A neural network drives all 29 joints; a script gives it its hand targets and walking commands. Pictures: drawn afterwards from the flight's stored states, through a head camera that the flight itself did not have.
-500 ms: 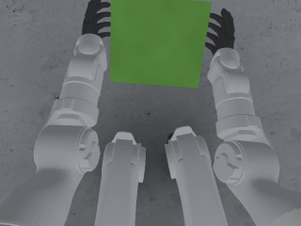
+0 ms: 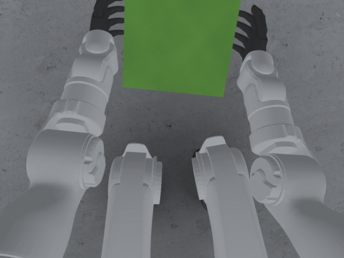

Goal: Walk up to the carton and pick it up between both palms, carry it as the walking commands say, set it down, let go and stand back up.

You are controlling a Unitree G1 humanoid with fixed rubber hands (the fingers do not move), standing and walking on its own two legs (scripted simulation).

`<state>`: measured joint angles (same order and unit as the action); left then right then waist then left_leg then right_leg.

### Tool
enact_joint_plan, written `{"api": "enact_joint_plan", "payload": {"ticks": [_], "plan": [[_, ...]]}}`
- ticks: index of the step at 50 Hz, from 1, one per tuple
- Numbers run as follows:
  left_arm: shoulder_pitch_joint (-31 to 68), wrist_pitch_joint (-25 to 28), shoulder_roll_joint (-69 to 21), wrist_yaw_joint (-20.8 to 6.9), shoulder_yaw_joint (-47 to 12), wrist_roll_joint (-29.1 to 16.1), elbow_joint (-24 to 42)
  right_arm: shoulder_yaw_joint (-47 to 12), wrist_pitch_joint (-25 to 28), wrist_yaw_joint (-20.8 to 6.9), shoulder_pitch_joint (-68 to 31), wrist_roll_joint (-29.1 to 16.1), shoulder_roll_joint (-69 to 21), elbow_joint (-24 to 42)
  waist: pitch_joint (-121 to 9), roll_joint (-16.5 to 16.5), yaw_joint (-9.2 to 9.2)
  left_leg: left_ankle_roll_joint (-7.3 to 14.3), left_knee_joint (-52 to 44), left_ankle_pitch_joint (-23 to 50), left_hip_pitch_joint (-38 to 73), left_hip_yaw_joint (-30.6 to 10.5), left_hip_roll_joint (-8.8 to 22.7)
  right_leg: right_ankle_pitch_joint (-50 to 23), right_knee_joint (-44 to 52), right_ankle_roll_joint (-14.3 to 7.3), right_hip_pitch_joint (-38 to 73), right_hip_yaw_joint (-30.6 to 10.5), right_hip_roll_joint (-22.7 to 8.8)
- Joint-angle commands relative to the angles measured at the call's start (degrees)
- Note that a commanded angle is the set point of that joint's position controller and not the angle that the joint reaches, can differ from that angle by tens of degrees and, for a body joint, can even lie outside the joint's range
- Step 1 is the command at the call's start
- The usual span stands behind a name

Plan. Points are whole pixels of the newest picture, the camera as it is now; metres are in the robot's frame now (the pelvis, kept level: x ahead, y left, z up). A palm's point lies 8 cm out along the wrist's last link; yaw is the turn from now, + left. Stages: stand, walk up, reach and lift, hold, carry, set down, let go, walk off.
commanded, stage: set down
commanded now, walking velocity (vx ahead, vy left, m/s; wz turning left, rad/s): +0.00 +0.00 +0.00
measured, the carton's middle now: (176, 47) +0.52 -0.02 -0.26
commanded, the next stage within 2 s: none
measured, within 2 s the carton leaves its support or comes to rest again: rests again in 1.60 s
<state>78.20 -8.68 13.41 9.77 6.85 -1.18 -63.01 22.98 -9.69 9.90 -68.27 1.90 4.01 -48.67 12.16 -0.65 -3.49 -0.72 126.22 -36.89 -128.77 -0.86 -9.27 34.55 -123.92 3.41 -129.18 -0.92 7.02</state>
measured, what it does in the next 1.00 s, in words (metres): stands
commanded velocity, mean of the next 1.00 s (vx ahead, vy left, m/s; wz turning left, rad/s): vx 0.00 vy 0.00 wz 0.00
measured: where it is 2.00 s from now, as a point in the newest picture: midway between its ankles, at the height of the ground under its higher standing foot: (174, 194)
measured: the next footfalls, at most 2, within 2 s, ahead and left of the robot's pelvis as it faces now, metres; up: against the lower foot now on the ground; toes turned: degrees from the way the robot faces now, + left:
none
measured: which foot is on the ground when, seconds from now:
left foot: down 0.00-1.00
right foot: down 0.00-1.00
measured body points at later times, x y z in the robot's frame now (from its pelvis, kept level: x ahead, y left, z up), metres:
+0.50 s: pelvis -0.01 +0.00 -0.01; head +0.34 +0.01 +0.27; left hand +0.54 +0.12 -0.17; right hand +0.50 -0.17 -0.17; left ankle +0.09 +0.10 -0.34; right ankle +0.10 -0.12 -0.34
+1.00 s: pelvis +0.00 +0.00 -0.01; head +0.35 +0.01 +0.26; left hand +0.55 +0.12 -0.18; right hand +0.51 -0.18 -0.18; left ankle +0.09 +0.10 -0.34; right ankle +0.10 -0.12 -0.34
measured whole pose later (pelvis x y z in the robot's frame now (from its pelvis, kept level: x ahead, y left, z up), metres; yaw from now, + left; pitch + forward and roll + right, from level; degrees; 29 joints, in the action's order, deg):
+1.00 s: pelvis +0.00 +0.00 -0.01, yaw -1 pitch +38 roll -3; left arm 81.6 -7.9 13.7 3.5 14.4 5.8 -64.7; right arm 27.8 -8.9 3.2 -73.8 6.4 6.2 -54.3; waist 15.6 -0.1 -3.6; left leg 1.1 128.6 -37.1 -129.1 0.1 -6.9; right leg 34.9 -125.9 3.0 -129.0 0.2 5.6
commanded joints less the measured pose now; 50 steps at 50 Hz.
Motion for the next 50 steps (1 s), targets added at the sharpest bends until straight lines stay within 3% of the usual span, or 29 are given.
{"api": "enact_joint_plan", "payload": {"ticks": [1,20,50], "plan": [[29.81,2.59,-53.64,-15.44,-15.03,-3.81,9.05,-23.9,2.08,-15.4,-39.34,-4.18,-45.73,5.97,-62.35,-3.22,-1.92,1.41,-10.08,25.12,27.01,0.82,-0.55,-25.73,6.31,-1.7,29.94,4.14,1.42],[29.85,2.1,-48.95,-17.22,-8.91,-0.48,2.97,-17.79,1.65,-16.99,-39.35,-1.43,-42.89,0.26,-50.77,-3.07,-1.05,2.36,-9.91,19.2,22.79,0.16,0.04,-19.41,5.86,-2.26,24.29,3.69,1.04],[22.4,1.35,-43.97,-18.41,-4.39,5.05,-0.98,-11.64,1.67,-18.31,-30.18,2.26,-39.22,-5.25,-42.61,-3.67,-0.21,2.48,-9.41,20.19,20.56,-0.91,0.82,-19.3,4.87,-2.31,18.99,3.52,0.7]]}}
